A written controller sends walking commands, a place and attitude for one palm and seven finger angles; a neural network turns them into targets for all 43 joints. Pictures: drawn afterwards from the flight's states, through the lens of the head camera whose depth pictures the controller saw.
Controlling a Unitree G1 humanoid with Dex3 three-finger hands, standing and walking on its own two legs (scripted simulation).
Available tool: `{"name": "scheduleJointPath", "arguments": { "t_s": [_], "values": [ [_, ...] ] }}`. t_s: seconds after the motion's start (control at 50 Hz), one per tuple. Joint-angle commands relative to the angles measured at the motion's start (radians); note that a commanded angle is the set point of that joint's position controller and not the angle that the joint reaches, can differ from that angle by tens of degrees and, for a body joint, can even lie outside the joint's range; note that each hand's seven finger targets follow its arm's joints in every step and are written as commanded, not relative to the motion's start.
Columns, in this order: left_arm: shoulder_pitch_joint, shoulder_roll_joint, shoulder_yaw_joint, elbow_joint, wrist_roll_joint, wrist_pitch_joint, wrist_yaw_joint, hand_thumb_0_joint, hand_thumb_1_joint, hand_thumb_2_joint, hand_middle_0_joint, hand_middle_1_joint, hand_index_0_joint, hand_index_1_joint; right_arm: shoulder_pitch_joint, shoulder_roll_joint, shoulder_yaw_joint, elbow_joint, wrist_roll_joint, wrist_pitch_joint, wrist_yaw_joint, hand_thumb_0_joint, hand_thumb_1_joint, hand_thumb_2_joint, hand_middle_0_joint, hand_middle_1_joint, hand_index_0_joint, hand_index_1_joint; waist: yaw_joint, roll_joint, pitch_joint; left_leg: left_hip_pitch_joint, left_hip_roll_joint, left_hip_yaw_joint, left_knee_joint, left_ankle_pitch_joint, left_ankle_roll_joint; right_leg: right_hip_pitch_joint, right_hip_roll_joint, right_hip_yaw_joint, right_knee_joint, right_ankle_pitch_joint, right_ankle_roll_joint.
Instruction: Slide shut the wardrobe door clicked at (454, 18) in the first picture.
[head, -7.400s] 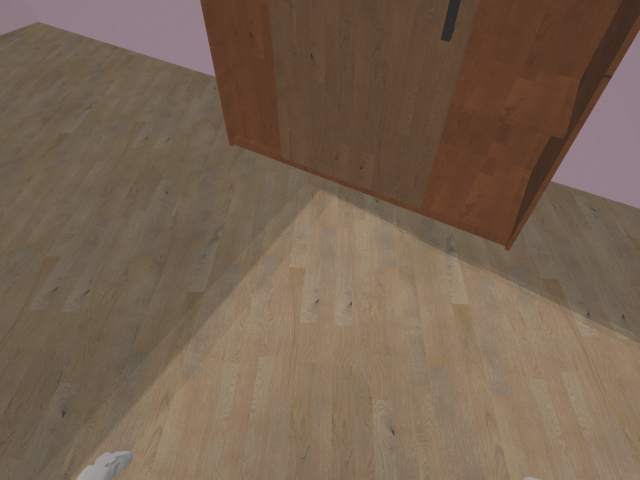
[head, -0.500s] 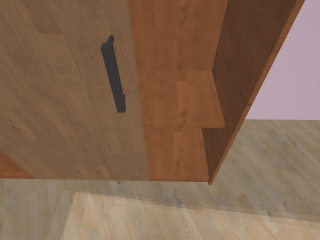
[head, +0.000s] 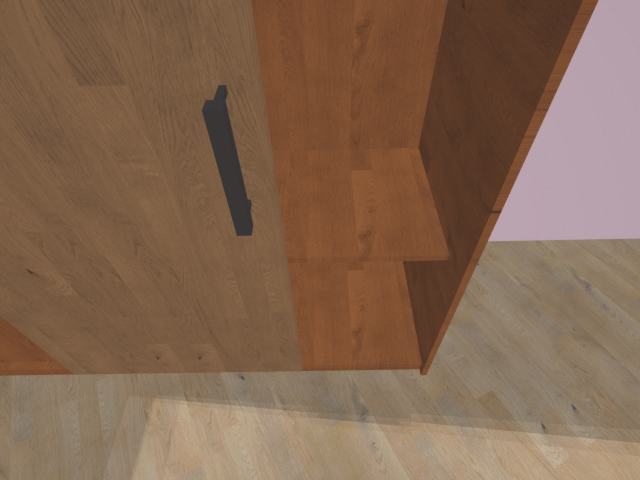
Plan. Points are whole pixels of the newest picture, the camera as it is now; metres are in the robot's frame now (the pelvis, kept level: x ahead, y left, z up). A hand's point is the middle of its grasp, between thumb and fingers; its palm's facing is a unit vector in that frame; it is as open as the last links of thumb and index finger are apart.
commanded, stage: look again from close up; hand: left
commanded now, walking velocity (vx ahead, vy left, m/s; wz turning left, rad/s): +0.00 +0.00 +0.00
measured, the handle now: (234, 167) +0.51 +0.16 +0.12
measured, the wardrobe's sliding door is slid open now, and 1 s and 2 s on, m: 0.38 0.38 0.38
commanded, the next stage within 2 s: raise the hand with hooked fingers in 0.80 s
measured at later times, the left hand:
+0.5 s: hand out of the picture +0.00 +0.14 -0.17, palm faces +0.04 -0.98 -0.19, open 7.3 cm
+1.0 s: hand out of the picture +0.07 +0.16 -0.13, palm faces +0.19 -0.95 -0.25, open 7.3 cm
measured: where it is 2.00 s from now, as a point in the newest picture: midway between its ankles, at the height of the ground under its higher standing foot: outside the picture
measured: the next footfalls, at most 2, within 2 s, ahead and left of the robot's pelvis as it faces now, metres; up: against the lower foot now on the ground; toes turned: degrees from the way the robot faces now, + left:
none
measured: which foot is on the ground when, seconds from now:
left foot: down 0.00-1.00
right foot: down 0.00-1.00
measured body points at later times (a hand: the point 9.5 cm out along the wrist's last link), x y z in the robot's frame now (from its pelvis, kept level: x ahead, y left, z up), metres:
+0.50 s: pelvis +0.01 -0.02 +0.00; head +0.03 -0.03 +0.45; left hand +0.00 +0.20 -0.16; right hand +0.01 -0.23 -0.17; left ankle -0.03 +0.10 -0.74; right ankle +0.01 -0.12 -0.74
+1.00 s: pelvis +0.01 -0.03 +0.00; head +0.03 -0.05 +0.45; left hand +0.06 +0.21 -0.11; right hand +0.02 -0.26 -0.16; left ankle -0.03 +0.10 -0.74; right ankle +0.01 -0.12 -0.74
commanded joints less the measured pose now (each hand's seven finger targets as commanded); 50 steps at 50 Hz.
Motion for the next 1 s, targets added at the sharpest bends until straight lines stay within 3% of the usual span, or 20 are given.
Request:
{"name": "scheduleJointPath", "arguments": {
  "t_s": [0.0, 0.1, 0.38, 0.54, 0.68, 0.76, 0.78, 0.86, 0.88, 0.9, 0.92, 0.94, 0.96, 0.98],
  "values": [
    [0.070, 0.092, 0.016, -0.022, -0.001, -0.020, 0.009, 0.000, 0.900, 0.900, -0.200, -0.300, -0.200, -0.300, 0.057, -0.087, -0.015, -0.018, 0.002, -0.014, -0.006, 0.000, -0.900, -0.900, 0.200, 0.300, 0.200, 0.300, 0.006, -0.019, 0.034, -0.070, 0.119, -0.108, -0.098, 0.175, 0.014, 0.053, -0.062, 0.081, -0.065, 0.176, -0.042],
    [0.068, 0.095, 0.015, -0.014, -0.001, -0.019, 0.011, 0.000, 0.900, 0.900, -0.200, -0.300, -0.200, -0.300, 0.054, -0.088, -0.015, -0.009, 0.003, -0.013, -0.010, 0.000, -0.900, -0.900, 0.200, 0.300, 0.200, 0.300, 0.003, -0.016, 0.028, -0.048, 0.124, -0.101, -0.087, 0.214, 0.010, 0.058, -0.063, 0.082, -0.061, 0.218, -0.043],
    [0.062, 0.101, 0.016, -0.018, 0.001, -0.019, 0.009, 0.000, 0.900, 0.900, -0.200, -0.300, -0.200, -0.300, 0.021, -0.085, -0.016, -0.004, 0.004, -0.004, -0.010, 0.000, -0.900, -0.900, 0.200, 0.300, 0.200, 0.300, 0.002, -0.042, 0.052, -0.043, 0.122, -0.093, -0.086, 0.164, 0.002, 0.053, -0.067, 0.091, -0.096, 0.218, -0.048],
    [0.062, 0.109, 0.019, -0.024, -0.001, -0.023, 0.009, 0.000, 0.900, 0.900, -0.200, -0.300, -0.200, -0.300, 0.021, -0.088, -0.016, -0.002, 0.003, -0.003, -0.009, 0.000, -0.900, -0.900, 0.200, 0.300, 0.200, 0.300, 0.002, -0.039, 0.021, -0.031, 0.121, -0.089, -0.078, 0.185, -0.004, 0.078, -0.071, 0.097, -0.099, 0.267, -0.054],
    [0.065, 0.109, 0.018, -0.021, -0.001, -0.021, 0.008, 0.000, 0.900, 0.900, -0.200, -0.300, -0.200, -0.300, 0.022, -0.079, -0.016, 0.004, 0.004, 0.001, -0.009, 0.000, -0.900, -0.900, 0.200, 0.300, 0.200, 0.300, 0.005, -0.041, 0.049, -0.042, 0.120, -0.085, -0.083, 0.149, -0.006, 0.068, -0.068, 0.093, -0.119, 0.224, -0.054],
    [0.070, 0.106, 0.018, -0.023, -0.002, -0.022, 0.007, 0.000, 0.900, 0.900, -0.200, -0.300, -0.200, -0.300, 0.027, -0.079, -0.015, 0.005, 0.003, 0.000, -0.008, 0.000, -0.900, -0.900, 0.200, 0.300, 0.200, 0.300, 0.005, -0.035, 0.042, -0.044, 0.115, -0.088, -0.083, 0.145, -0.007, 0.068, -0.069, 0.102, -0.125, 0.208, -0.056],
    [0.069, 0.110, 0.019, -0.024, -0.001, -0.022, 0.007, 0.000, 0.900, 0.900, -0.200, -0.300, -0.200, -0.300, 0.031, -0.076, -0.016, 0.006, 0.004, 0.002, -0.008, 0.000, -0.900, -0.900, 0.200, 0.300, 0.200, 0.300, 0.004, -0.057, 0.039, -0.046, 0.117, -0.087, -0.082, 0.139, -0.007, 0.077, -0.067, 0.097, -0.129, 0.204, -0.054],
    [0.074, 0.108, 0.018, -0.022, -0.003, -0.024, 0.007, 0.000, 0.900, 0.900, -0.200, -0.300, -0.200, -0.300, 0.033, -0.076, -0.016, 0.007, 0.004, -0.001, -0.008, 0.000, -0.900, -0.900, 0.200, 0.300, 0.200, 0.300, 0.006, -0.035, 0.025, -0.039, 0.115, -0.088, -0.079, 0.155, -0.008, 0.083, -0.070, 0.099, -0.125, 0.228, -0.056],
    [0.062, 0.238, -0.005, -0.087, -0.004, -0.046, 0.011, 0.000, 0.900, 0.900, -0.200, -0.300, -0.200, -0.300, -0.081, -0.158, -0.029, -0.109, -0.001, 0.021, 0.002, 0.000, -0.900, -0.900, 0.200, 0.300, 0.200, 0.300, -0.010, -0.085, 0.173, -0.090, 0.070, -0.119, -0.043, 0.158, -0.003, -0.004, -0.019, 0.090, -0.139, 0.212, -0.031],
    [-0.643, 0.336, 0.097, -1.473, -0.219, -0.206, 0.026, 0.000, 0.877, 0.890, -0.202, -0.315, -0.202, -0.315, -0.125, -0.308, -0.041, -0.445, 0.051, -0.148, -0.050, 0.000, -0.900, -0.900, 0.200, 0.300, 0.200, 0.300, -0.117, 0.148, -0.310, 0.062, 0.028, -0.015, -0.015, 0.261, 0.018, 0.052, 0.018, 0.085, -0.107, 0.245, -0.009],
    [-0.268, 0.268, 0.074, -1.315, -0.156, -0.122, 0.068, 0.000, 0.853, 0.880, -0.203, -0.330, -0.203, -0.330, -0.128, -0.245, -0.031, -0.388, 0.048, -0.237, -0.072, 0.000, -0.900, -0.900, 0.200, 0.300, 0.200, 0.300, -0.041, 0.255, -0.317, 0.105, 0.032, 0.004, -0.039, 0.304, 0.008, 0.104, 0.035, 0.054, -0.044, 0.201, -0.034],
    [-0.133, 0.129, 0.043, -1.038, -0.150, -0.067, 0.098, 0.000, 0.830, 0.870, -0.205, -0.345, -0.205, -0.345, -0.143, -0.236, -0.041, -0.304, 0.039, -0.253, -0.072, 0.000, -0.900, -0.900, 0.200, 0.300, 0.200, 0.300, -0.038, 0.166, -0.167, 0.010, 0.054, -0.008, -0.043, 0.281, -0.009, 0.057, 0.024, 0.017, -0.061, 0.172, -0.031],
    [0.010, 0.020, -0.024, -1.010, -0.169, -0.012, 0.104, 0.000, 0.807, 0.860, -0.207, -0.360, -0.207, -0.360, -0.118, -0.217, -0.056, -0.326, 0.071, -0.266, -0.064, 0.000, -0.900, -0.900, 0.200, 0.300, 0.200, 0.300, -0.048, 0.052, -0.090, -0.071, 0.061, -0.052, -0.049, 0.240, -0.004, 0.040, 0.025, -0.006, -0.072, 0.157, -0.027],
    [0.040, -0.025, -0.052, -1.039, -0.183, 0.003, 0.085, 0.000, 0.783, 0.850, -0.208, -0.375, -0.208, -0.375, -0.122, -0.226, -0.061, -0.355, 0.089, -0.280, -0.072, 0.000, -0.900, -0.900, 0.200, 0.300, 0.200, 0.300, -0.074, -0.078, -0.012, -0.123, 0.055, -0.071, -0.022, 0.197, 0.008, -0.025, 0.035, -0.031, -0.063, 0.132, -0.016]
  ]
}}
